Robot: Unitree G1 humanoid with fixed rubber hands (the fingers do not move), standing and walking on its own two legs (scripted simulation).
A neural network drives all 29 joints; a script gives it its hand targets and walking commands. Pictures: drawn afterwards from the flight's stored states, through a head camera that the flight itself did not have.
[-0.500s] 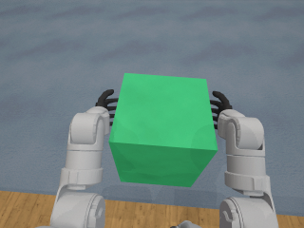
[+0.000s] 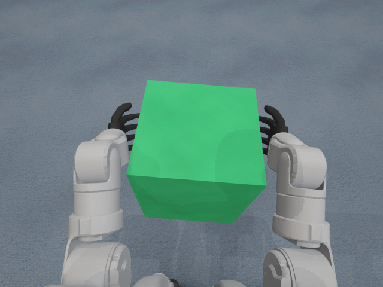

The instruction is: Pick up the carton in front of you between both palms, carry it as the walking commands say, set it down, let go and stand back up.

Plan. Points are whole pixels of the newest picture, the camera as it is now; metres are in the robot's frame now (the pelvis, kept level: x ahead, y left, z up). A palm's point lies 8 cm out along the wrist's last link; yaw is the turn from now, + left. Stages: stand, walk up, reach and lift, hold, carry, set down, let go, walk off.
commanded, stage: carry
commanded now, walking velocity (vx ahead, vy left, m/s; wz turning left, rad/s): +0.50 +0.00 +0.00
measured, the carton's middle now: (194, 159) +0.36 +0.00 +0.02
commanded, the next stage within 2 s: none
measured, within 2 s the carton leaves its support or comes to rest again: neither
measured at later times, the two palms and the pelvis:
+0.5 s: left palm (135, 58) +0.67 +0.17 +0.03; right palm (239, 52) +0.71 -0.13 +0.04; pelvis +0.33 -0.01 -0.04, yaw +1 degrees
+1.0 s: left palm out of the picture +0.96 +0.18 +0.07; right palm out of the picture +0.95 -0.12 +0.08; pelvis +0.65 +0.05 -0.02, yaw -1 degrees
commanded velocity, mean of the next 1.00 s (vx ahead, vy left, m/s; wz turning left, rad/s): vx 0.50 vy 0.00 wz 0.00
